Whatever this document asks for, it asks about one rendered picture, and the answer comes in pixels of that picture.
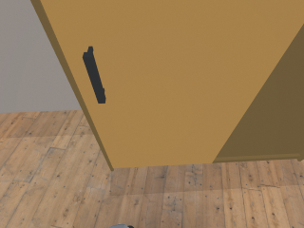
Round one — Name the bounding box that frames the handle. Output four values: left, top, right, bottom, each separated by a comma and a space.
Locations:
83, 46, 106, 104

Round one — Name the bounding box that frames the wardrobe door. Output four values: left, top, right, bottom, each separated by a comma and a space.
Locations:
216, 24, 304, 158
40, 0, 304, 168

